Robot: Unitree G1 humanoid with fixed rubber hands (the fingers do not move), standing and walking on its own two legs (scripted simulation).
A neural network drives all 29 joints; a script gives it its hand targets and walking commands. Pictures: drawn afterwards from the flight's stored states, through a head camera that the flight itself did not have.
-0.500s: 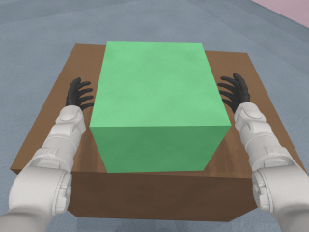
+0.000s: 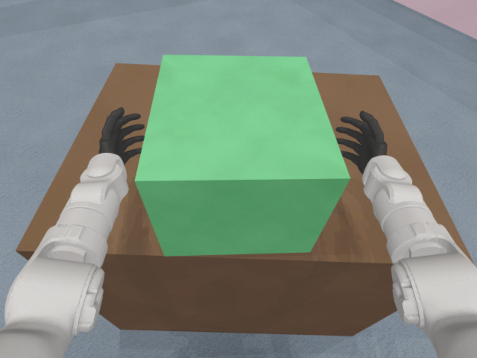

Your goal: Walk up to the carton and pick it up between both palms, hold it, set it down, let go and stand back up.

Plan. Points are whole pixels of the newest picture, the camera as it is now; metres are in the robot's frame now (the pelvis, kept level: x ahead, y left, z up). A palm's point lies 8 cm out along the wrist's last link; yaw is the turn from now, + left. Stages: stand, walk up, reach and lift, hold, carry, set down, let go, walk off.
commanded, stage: set down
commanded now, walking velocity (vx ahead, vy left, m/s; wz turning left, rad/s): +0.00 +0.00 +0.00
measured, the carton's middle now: (237, 154) +0.49 +0.03 +0.05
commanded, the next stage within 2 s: none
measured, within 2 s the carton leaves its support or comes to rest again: neither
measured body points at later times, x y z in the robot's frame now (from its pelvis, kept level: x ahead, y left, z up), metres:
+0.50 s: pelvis -0.02 +0.00 +0.01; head +0.00 +0.00 +0.46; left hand +0.36 +0.24 +0.08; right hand +0.39 -0.23 +0.08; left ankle +0.03 +0.13 -0.73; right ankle +0.03 -0.12 -0.73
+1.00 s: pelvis -0.03 -0.01 +0.01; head -0.04 -0.01 +0.46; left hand +0.27 +0.22 +0.06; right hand +0.30 -0.24 +0.06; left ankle +0.02 +0.13 -0.73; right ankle +0.03 -0.12 -0.73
